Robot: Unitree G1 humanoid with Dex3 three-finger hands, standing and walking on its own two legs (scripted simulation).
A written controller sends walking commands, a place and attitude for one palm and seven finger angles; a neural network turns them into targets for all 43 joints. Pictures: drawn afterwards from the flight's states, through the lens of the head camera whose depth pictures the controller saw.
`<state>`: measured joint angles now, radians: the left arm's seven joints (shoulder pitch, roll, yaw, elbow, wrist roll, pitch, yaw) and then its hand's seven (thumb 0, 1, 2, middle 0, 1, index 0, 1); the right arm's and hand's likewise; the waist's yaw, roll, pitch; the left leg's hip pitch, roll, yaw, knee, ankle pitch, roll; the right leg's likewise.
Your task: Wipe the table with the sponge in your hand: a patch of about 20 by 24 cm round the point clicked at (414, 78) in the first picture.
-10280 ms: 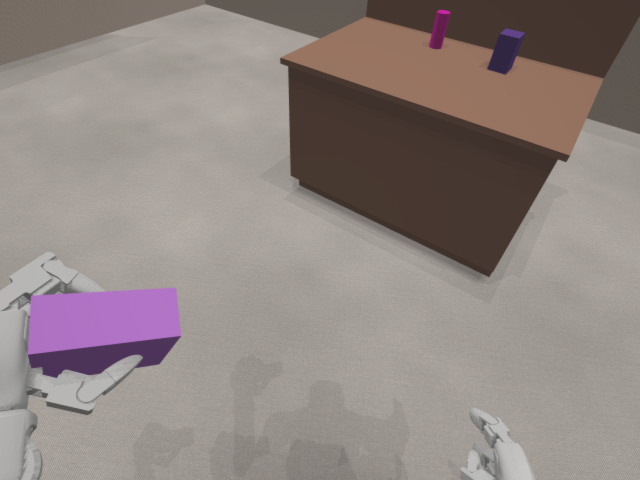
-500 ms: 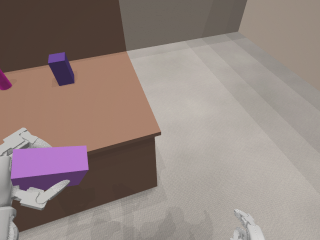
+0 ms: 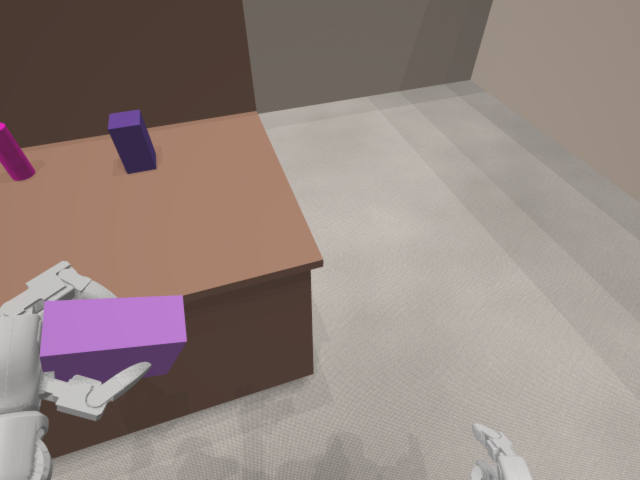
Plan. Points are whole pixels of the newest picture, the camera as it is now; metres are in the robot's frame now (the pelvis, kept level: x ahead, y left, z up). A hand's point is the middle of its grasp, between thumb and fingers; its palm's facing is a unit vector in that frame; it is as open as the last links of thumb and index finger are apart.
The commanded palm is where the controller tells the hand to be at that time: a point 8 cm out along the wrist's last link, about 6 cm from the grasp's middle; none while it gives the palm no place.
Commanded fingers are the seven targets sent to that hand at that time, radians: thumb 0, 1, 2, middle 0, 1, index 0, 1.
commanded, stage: come to a stop and stand still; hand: left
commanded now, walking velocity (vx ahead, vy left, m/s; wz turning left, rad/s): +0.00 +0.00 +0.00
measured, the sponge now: (134, 341) +0.22 +0.21 +0.13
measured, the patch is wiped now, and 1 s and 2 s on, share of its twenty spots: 0.00 0.00 0.00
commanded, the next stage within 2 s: look again from close up in 0.04 s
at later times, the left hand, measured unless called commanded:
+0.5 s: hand (72, 306) +0.25 +0.28 +0.14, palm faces +0.30 -0.87 -0.39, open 9.3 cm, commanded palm +0.19 +0.32 +0.18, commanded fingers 0.00 0.10 1.30 -1.20 -1.60 -1.20 -1.60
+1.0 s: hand (23, 277) +0.27 +0.33 +0.16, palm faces +0.35 -0.86 -0.37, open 9.3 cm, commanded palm +0.22 +0.37 +0.18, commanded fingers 0.00 0.10 1.30 -1.20 -1.60 -1.20 -1.60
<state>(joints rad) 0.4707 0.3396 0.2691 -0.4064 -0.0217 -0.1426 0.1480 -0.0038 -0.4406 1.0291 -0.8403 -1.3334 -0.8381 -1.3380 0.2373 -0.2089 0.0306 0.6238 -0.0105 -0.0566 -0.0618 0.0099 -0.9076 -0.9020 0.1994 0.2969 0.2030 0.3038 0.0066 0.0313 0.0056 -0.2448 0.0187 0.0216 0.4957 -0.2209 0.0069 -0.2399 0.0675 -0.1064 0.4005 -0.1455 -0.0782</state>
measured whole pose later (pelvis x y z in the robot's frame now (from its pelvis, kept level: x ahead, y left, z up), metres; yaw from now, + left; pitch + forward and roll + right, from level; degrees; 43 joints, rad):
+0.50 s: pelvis +0.03 +0.04 +0.00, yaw +0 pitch +0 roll -1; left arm 0.43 0.39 0.31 -0.39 -0.02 -0.26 0.07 0.00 -0.44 1.03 -0.83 -1.34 -0.83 -1.35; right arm 0.26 -0.20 0.03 0.59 -0.01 -0.18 -0.04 0.01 -0.91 -0.90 0.20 0.30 0.20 0.30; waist 0.03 -0.05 0.06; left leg -0.20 -0.05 0.04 0.44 -0.24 0.07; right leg -0.23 0.01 -0.07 0.42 -0.19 -0.02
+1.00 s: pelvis +0.05 +0.09 -0.02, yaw -1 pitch -1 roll -2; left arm 0.44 0.40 0.37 -0.53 -0.05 -0.22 0.10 0.00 -0.43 1.03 -0.83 -1.35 -0.83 -1.35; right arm 0.20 -0.21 0.02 0.52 0.00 -0.07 0.01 0.01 -0.91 -0.90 0.20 0.30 0.20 0.30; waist 0.01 -0.03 0.05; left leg -0.27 -0.09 0.06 0.68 -0.38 0.04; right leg -0.27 -0.04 -0.04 0.61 -0.32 0.03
